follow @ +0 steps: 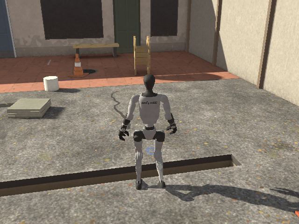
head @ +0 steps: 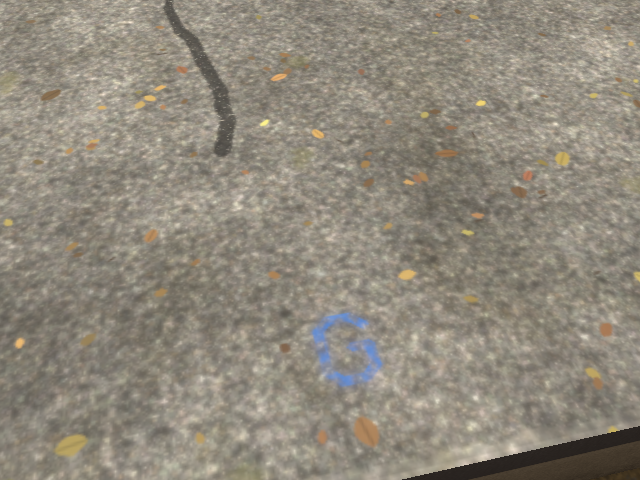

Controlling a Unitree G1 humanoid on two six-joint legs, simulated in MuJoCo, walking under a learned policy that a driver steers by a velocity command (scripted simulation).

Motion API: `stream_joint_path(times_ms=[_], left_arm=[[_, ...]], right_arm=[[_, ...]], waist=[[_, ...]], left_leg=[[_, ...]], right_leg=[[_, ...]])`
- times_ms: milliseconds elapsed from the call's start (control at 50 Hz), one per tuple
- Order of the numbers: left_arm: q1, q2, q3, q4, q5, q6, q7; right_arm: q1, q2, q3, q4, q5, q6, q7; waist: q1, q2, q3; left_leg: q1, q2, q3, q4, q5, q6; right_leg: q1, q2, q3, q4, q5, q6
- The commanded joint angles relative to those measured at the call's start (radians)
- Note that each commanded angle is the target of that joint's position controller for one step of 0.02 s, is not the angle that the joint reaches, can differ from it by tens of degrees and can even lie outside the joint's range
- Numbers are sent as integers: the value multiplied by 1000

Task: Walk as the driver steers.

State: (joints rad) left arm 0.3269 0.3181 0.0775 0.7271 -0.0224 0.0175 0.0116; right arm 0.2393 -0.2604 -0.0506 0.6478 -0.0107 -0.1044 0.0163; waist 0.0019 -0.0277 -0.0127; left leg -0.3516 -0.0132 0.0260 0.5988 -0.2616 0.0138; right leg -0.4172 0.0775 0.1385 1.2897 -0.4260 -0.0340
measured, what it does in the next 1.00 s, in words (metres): walks ahead: right foot, then left foot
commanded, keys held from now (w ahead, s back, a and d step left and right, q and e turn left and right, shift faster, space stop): w+e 0.26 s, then w+q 0.28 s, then q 0.46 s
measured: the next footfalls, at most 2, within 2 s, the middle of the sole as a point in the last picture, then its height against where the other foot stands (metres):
right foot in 0.44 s outside the picture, level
left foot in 0.74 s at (359, 403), level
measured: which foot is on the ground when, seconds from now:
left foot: down 0.00-0.42, up 0.44-0.72, down 0.74-1.00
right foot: up 0.00-0.42, down 0.44-0.72, up 0.74-1.00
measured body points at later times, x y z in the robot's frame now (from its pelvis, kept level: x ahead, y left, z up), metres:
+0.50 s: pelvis +0.25 -0.09 -0.07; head +0.26 -0.11 +0.38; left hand +0.46 +0.13 -0.16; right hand +0.19 -0.36 -0.21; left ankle +0.09 +0.09 -0.65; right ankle +0.24 -0.22 -0.73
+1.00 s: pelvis +0.56 -0.09 +0.01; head +0.63 -0.07 +0.45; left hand +0.77 +0.16 -0.09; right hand +0.69 -0.35 -0.10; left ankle +0.65 -0.06 -0.73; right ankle +0.65 -0.27 -0.62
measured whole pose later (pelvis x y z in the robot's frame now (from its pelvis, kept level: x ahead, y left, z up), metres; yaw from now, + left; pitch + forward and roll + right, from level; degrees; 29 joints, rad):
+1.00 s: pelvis +0.56 -0.09 +0.01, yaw +7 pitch +2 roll -2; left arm -0.05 0.27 0.01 0.69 0.02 -0.06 -0.02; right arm 0.26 -0.25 -0.03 0.67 0.00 -0.02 -0.03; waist -0.04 -0.01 0.14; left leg -0.38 -0.17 -0.11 0.43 -0.05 0.13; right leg -0.72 -0.01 0.11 1.22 -0.29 0.02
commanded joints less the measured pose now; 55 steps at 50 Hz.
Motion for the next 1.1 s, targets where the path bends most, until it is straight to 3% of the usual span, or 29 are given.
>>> stream_joint_path(times_ms=[20, 160, 220, 300, 340, 380, 400, 440, 460, 480, 500, 540, 580, 620, 640, 660, 680, 700, 720, 740, 760, 780, 800, 820, 860, 920, 980, 1040, 1100], left_arm=[[-29, 99, 39, -103, -7, 8, -2], [-128, 13, 7, -153, 14, 11, -31], [-87, 68, 32, -117, 7, -9, -43], [-242, 20, 15, -173, 5, -5, -44], [-169, 25, 18, -159, 9, -35, -61], [-185, 38, 37, -128, -26, -63, -66], [-56, 56, 45, -65, -30, -77, -69], [-38, 60, 54, 53, -48, -105, -71], [143, 247, 99, 143, -41, -122, -52], [313, 246, 97, 202, -97, -123, -65], [360, 139, 68, 226, -96, -127, -54], [293, 130, 77, 258, -49, -141, -37], [28, 66, 55, 178, -9, -188, 0], [-166, -36, 22, 142, -3, -163, 36], [-325, -26, 6, 90, -33, -146, 49], [-358, 2, 0, 71, -62, -121, 68], [-311, 14, 9, 68, -66, -144, 71], [-309, 71, 29, 80, -55, -166, 69], [-391, 84, 30, 63, -44, -168, 44], [-424, 89, 33, 22, -13, -153, 26], [-281, 80, 36, 3, 37, -146, 4], [-41, 12, 10, -3, 28, -140, -25], [63, 37, 4, 34, 19, -137, -45], [32, 79, 19, 84, -3, -106, -42], [-27, 64, 9, 69, 18, -83, -28], [-119, -6, -40, 15, 22, -81, -44], [-309, -40, -75, -108, 53, -75, -24], [-244, 25, -68, -58, 47, -70, 0], [-299, 26, -70, -85, 35, -67, 19]], right_arm=[[17, -108, -27, -42, 11, -11, -1], [98, -175, -49, 75, 21, -1, -3], [130, -203, -52, 112, 0, -11, -7], [243, -154, -32, 164, 30, -3, 0], [157, -178, -26, 142, 21, 2, -4], [301, -173, -32, 213, 43, -15, -17], [210, -176, -34, 180, 48, -9, -14], [215, -155, -42, 150, 29, 16, -15], [124, 36, 9, 56, 38, 31, -3], [-7, 25, 15, -8, 56, 31, -10], [-190, -147, -37, -9, 69, 15, -16], [-215, -107, -38, 46, 37, 13, -19], [-307, -99, -40, 6, 54, 23, -14], [-183, -33, -16, 22, 59, 48, -23], [-176, -13, 15, -22, 46, 59, -18], [-152, 3, 27, -50, 29, 69, -15], [-89, -64, -6, 10, 11, 64, -11], [38, -93, -29, 50, -23, 60, -10], [296, -152, -61, 117, -29, 53, -15], [393, -206, -79, 133, -24, 46, -18], [321, -204, -53, 105, -24, 31, 1], [126, -213, -39, 2, -60, 5, -13], [3, -205, -54, -69, -68, -7, -20], [-35, -145, -48, -62, -44, -2, -20], [53, -164, -39, -15, 18, 21, -20], [29, -135, -19, -29, -2, 36, -42], [-28, -133, -26, -76, 29, 91, -71], [-11, -163, -39, -112, -4, 63, -77], [10, -137, -26, -119, 2, 80, -87]], waist=[[-7, 113, 65], [-41, 76, 9], [-35, 64, -50], [-99, 157, 66], [-3, 162, 59], [-19, 234, 57], [70, 227, 17], [45, 54, 66], [108, -458, 99], [212, -529, 30], [264, -264, 140], [195, -118, 94], [111, -53, 243], [-36, -168, 238], [-121, -166, 279], [-162, -119, 256], [-135, 19, 143], [-193, 56, 20], [-335, 90, -107], [-362, 192, -161], [-189, 234, -151], [-8, 361, -301], [20, 354, -310], [8, 192, -213], [23, -38, -106], [39, 20, -90], [24, 27, -79], [3, 46, -239], [-19, 48, -169]], left_leg=[[164, 299, -351, -372, 6, 208], [321, 295, -82, -363, 367, 219], [361, 321, -27, -270, 415, 210], [432, 321, -27, -179, 396, 176], [257, 299, 42, -62, 623, 153], [520, 370, -78, 126, 406, 103], [395, 349, -84, 269, 432, 85], [139, 263, -51, 571, -86, 60], [-440, 9, 138, 980, -408, -23], [-698, 42, -29, 1064, -445, 35], [-808, 66, -98, 924, -431, 63], [-814, 81, -152, 818, -365, 98], [-770, 58, -202, 595, -100, 112], [-588, 75, -145, 566, 52, 4], [-400, 84, -129, 401, 43, -26], [-79, 21, 23, 236, 100, -31], [188, -13, 110, 206, 268, 6], [362, -10, 36, 207, 343, 61], [560, 21, -51, 136, 329, 141], [573, 115, -217, -66, 348, 190], [507, 112, -267, -118, 481, 146], [609, 238, -690, -227, 159, 223], [629, 298, -842, -240, 297, 288], [514, 282, -820, -216, 155, 298], [352, 201, -667, -250, 350, 255], [248, 116, -458, -236, 508, 211], [126, 20, -374, -257, 711, 184], [320, 120, -456, -222, 837, 187], [294, 123, -531, -227, 551, 177]], right_leg=[[-274, -140, 29, 80, 120, -7], [-321, -186, -40, -247, 239, 17], [-297, -176, -98, -112, 436, 5], [-437, -150, -128, -102, 269, -26], [-172, -89, -211, -210, 224, -50], [-404, -163, -22, -245, 222, -72], [-223, -174, -36, -314, 203, -80], [-19, -124, -128, -597, 289, -53], [376, -334, 323, -1078, -171, -136], [520, -416, 661, -1102, -609, -200], [499, -380, 557, -932, -431, -187], [505, -446, 580, -855, -413, -191], [213, -430, 419, -818, -491, -110], [63, -403, 254, -902, -444, -91], [-187, -371, 139, -1007, -450, -67], [-398, -372, 21, -1129, -210, -98], [-350, -342, -64, -1171, -3, -102], [-251, -281, -145, -1009, 321, -82], [-194, -176, -234, -628, 597, -57], [-102, -27, -261, -260, 269, -10], [-14, -5, -185, -155, 13, -35], [-170, -27, 67, -61, 54, -76], [-244, -61, 150, -13, 97, -85], [-317, -79, 105, 20, 118, -42], [-290, -59, 14, 134, 71, 12], [-368, -105, -3, 144, 103, 24], [-290, -51, -101, -170, 138, 82], [-334, -72, -30, -185, 264, 93], [-417, -59, 5, -210, 305, 90]])
Keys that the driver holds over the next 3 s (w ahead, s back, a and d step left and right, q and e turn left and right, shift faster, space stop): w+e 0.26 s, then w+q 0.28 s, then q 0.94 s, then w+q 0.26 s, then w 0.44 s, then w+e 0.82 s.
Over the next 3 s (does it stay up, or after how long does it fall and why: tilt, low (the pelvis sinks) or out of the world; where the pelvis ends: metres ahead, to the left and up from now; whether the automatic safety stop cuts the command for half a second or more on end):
stays up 1.26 0.27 0.00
